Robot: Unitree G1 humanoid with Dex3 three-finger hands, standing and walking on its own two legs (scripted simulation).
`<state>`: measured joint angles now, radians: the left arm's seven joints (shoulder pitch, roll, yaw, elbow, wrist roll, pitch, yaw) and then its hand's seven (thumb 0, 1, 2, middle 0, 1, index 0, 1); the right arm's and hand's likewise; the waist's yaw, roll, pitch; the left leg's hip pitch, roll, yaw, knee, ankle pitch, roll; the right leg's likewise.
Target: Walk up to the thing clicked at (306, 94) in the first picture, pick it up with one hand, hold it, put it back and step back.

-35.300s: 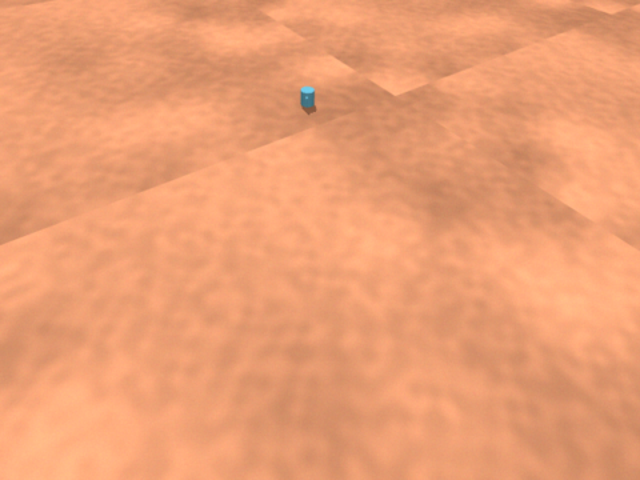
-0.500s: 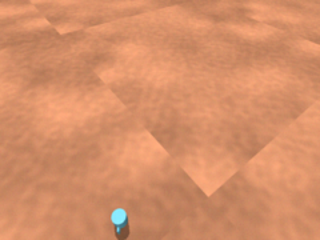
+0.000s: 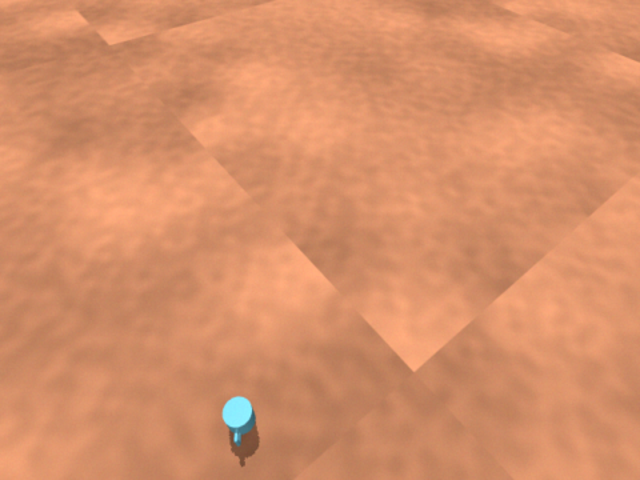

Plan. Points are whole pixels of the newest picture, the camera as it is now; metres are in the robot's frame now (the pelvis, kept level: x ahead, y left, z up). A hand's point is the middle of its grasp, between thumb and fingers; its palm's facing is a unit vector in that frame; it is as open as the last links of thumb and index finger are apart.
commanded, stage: step back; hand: left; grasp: from above
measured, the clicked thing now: (239, 422) +0.35 +0.23 -0.73
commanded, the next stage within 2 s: none
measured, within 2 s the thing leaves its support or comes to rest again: neither
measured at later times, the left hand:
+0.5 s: hand out of the picture +0.06 +0.29 -0.18, palm faces -0.11 -0.92 -0.37, open 7.4 cm
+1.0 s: hand out of the picture -0.06 +0.31 -0.17, palm faces -0.03 -0.92 -0.39, open 7.4 cm
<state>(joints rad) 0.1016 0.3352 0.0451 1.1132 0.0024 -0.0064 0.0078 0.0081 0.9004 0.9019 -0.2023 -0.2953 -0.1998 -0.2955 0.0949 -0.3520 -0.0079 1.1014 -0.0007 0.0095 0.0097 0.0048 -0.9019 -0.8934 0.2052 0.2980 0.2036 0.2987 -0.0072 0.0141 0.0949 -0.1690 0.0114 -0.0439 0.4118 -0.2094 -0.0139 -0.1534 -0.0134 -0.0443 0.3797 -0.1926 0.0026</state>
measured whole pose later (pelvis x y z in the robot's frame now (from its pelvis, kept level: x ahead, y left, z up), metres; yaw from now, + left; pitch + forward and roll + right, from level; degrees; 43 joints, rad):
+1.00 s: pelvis -0.20 +0.05 -0.03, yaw -1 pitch -2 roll +1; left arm 0.09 0.38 0.07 0.76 0.02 0.05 0.02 0.01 0.90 0.90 -0.20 -0.30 -0.20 -0.30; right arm 0.14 -0.39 -0.05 0.89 -0.01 0.03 -0.02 0.00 -0.90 -0.89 0.20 0.30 0.20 0.30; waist 0.01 -0.04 0.21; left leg -0.24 -0.05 -0.04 0.64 -0.35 0.00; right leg -0.41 -0.03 0.02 0.67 -0.22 0.01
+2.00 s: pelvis -0.54 +0.02 -0.02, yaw -1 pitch -2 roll +0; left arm 0.14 0.38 0.07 0.82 0.01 0.07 0.01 0.01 0.90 0.90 -0.20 -0.30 -0.20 -0.30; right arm 0.17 -0.36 -0.03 0.86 -0.05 0.04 0.00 0.01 -0.90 -0.89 0.21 0.30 0.21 0.30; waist 0.00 -0.04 0.14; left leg -0.31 0.01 -0.03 0.58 -0.23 0.01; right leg -0.46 0.11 0.13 1.19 -0.49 0.00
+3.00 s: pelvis -0.62 -0.01 -0.01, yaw +1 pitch -3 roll +0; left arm 0.21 0.33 0.05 0.97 0.03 -0.07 0.00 0.01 0.90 0.90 -0.21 -0.30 -0.20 -0.30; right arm 0.23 -0.40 -0.05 0.98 -0.02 0.01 0.01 0.01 -0.90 -0.89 0.20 0.30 0.20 0.30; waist 0.03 0.06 0.08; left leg -0.39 0.00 -0.11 0.87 -0.43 0.00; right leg -0.25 -0.01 -0.07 0.56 -0.26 -0.04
